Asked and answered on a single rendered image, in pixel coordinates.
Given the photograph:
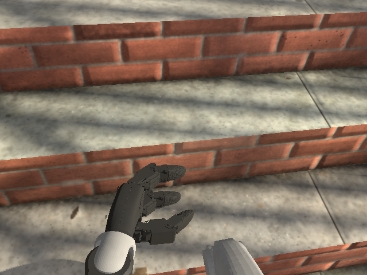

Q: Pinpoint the right robot thigh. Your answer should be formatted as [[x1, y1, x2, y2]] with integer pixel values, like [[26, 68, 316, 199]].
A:
[[202, 238, 264, 275]]

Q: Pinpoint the robot left hand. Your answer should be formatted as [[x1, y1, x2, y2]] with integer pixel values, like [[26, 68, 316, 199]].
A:
[[105, 163, 194, 245]]

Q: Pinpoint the robot left forearm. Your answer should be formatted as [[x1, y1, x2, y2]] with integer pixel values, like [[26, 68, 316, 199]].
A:
[[85, 231, 136, 275]]

